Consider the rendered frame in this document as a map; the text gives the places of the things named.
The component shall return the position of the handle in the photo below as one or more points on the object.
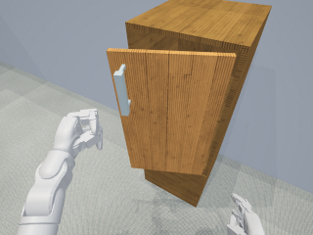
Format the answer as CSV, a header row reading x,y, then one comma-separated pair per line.
x,y
120,86

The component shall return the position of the left robot forearm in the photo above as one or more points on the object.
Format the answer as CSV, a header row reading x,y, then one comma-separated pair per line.
x,y
44,202

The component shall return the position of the robot left hand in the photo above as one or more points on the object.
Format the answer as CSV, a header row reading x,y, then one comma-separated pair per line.
x,y
72,138

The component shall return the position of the cupboard door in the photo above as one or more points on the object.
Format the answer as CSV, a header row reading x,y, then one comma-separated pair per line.
x,y
176,99

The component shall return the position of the robot right hand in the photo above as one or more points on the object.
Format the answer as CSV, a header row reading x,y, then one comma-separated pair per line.
x,y
249,222

